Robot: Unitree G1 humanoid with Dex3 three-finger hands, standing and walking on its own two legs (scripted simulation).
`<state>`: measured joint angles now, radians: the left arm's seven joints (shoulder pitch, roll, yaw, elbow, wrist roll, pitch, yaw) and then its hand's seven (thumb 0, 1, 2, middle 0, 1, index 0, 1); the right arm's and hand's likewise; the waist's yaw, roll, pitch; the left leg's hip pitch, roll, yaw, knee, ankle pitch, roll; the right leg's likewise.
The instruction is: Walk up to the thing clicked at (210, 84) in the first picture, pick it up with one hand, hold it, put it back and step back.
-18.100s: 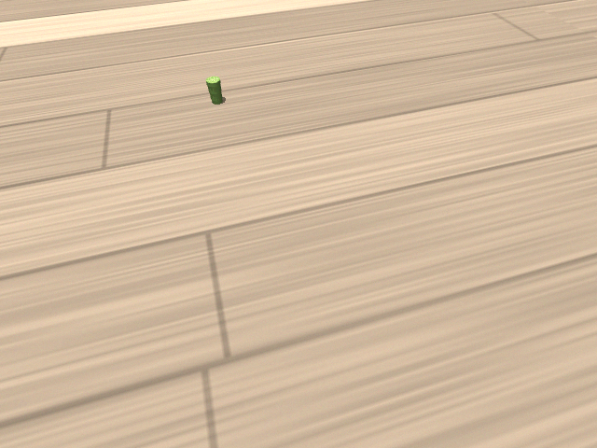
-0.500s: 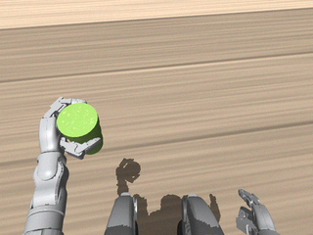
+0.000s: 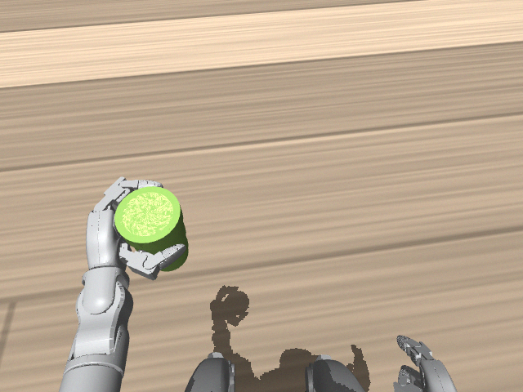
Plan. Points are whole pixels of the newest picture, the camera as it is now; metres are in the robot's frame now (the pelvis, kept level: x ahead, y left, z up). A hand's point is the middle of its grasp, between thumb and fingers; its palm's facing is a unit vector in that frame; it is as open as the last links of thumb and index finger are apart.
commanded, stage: lift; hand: left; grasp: from the side
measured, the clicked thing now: (159, 235) +0.34 +0.17 +0.02
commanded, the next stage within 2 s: hold in 0.40 s
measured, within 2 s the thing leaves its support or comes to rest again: neither
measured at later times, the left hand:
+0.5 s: hand (150, 217) +0.34 +0.17 +0.07, palm faces +0.15 -0.99 -0.04, open 11.2 cm
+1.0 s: hand (152, 213) +0.34 +0.16 +0.09, palm faces +0.15 -0.99 -0.04, open 11.1 cm
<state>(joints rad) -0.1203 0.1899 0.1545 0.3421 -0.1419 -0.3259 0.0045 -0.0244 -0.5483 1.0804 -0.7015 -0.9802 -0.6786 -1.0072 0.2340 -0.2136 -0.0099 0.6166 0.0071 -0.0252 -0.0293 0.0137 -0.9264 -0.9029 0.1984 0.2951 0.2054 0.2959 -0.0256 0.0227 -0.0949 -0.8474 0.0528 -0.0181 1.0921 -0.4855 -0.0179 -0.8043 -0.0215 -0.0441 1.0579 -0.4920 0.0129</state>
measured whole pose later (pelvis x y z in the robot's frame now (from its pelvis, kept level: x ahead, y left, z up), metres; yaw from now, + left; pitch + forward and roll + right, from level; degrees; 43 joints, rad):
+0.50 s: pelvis +0.01 +0.00 +0.02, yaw +0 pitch +10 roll -1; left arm -0.11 0.18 0.14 0.35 -0.14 -0.33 0.01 -0.02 -0.55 1.08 -0.69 -0.99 -0.67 -1.01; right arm 0.23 -0.22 -0.02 0.64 0.00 -0.01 -0.02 0.01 -0.93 -0.90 0.20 0.30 0.20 0.30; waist -0.02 0.02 -0.06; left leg -0.69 0.05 -0.01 0.96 -0.45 -0.02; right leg -0.65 -0.02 -0.04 0.93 -0.46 0.01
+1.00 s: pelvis +0.01 -0.01 +0.03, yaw +0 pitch +7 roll -1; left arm -0.09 0.17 0.13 0.35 -0.14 -0.32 0.02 -0.02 -0.53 1.06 -0.69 -0.98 -0.67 -1.00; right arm 0.23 -0.22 -0.02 0.64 0.00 0.00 -0.02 0.01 -0.93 -0.91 0.20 0.30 0.20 0.30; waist -0.02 0.02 -0.05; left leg -0.59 0.05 0.00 0.88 -0.42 -0.03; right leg -0.56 -0.02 -0.04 0.86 -0.43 0.01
